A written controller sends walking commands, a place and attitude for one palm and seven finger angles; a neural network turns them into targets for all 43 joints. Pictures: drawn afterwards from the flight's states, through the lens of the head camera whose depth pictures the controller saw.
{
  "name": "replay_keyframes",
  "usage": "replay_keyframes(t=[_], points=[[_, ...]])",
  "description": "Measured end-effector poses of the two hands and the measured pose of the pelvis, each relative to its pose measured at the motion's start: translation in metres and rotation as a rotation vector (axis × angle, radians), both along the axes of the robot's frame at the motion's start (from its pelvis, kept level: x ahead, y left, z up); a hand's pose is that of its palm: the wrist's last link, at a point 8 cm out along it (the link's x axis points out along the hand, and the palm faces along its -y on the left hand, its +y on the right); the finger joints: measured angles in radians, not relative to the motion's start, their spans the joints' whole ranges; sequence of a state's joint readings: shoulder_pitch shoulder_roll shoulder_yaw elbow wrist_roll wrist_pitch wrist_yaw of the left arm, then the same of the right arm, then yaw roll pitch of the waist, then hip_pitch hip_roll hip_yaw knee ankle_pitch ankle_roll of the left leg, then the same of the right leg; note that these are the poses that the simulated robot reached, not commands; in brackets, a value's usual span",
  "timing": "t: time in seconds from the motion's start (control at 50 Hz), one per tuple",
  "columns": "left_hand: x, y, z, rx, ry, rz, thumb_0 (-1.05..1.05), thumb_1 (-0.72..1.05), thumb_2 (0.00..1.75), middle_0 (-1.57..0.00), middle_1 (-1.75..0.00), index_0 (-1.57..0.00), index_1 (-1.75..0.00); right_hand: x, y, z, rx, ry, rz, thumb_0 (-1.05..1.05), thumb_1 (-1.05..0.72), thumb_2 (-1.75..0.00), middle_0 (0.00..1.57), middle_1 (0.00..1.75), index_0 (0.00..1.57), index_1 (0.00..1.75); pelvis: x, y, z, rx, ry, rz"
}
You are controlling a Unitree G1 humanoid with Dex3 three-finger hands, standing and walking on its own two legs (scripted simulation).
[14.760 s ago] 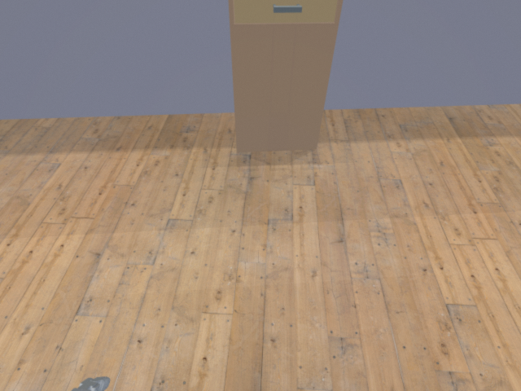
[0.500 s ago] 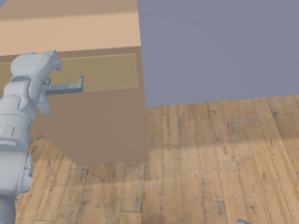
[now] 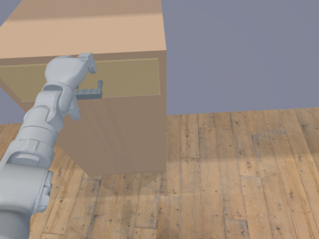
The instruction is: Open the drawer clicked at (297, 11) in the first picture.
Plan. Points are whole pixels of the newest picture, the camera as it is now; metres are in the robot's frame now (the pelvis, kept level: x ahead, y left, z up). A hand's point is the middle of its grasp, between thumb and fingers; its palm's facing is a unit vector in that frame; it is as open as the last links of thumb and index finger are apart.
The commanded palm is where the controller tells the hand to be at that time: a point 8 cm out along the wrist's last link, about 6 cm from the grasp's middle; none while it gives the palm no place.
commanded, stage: move the hooked fingers above the handle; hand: left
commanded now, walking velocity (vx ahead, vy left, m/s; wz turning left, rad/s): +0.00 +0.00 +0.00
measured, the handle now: (81, 89) +0.52 +0.23 +0.06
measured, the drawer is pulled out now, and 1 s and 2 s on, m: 0.00 0.00 0.00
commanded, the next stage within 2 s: lower the fingers behind the handle in 1.20 s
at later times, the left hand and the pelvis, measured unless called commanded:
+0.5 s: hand (75, 94) +0.46 +0.22 +0.10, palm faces -0.09 -0.01 -1.00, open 13.8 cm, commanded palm +0.46 +0.24 +0.17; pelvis +0.00 -0.01 +0.00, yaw +1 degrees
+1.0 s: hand (43, 89) +0.45 +0.28 +0.13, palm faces -0.12 +0.04 -0.99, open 13.5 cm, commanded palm +0.45 +0.25 +0.18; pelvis +0.01 -0.02 +0.01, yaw +0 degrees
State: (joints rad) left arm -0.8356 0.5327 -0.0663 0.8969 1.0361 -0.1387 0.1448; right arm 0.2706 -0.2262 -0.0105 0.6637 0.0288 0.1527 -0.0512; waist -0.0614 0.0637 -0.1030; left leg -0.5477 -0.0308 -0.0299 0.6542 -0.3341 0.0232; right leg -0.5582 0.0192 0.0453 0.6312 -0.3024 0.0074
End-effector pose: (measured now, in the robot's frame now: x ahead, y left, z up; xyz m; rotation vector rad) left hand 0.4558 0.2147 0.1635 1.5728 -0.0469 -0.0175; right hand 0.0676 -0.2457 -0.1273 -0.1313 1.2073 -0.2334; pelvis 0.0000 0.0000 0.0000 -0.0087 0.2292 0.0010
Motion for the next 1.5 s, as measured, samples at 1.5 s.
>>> replay_keyframes(t=[1.5], points=[[0.001, -0.028, 0.013, 0.004, -0.025, 0.018, 0.0, -0.49, 0.3, -0.52, -1.27, -0.36, -1.3, -0.012, 0.002, -0.003, 0.016, 0.007, -0.02, 0.01, -0.91, -0.9, 0.21, 0.3, 0.2, 0.3, -0.01, -0.006, 0.003, 0.01, -0.021, -0.013]])
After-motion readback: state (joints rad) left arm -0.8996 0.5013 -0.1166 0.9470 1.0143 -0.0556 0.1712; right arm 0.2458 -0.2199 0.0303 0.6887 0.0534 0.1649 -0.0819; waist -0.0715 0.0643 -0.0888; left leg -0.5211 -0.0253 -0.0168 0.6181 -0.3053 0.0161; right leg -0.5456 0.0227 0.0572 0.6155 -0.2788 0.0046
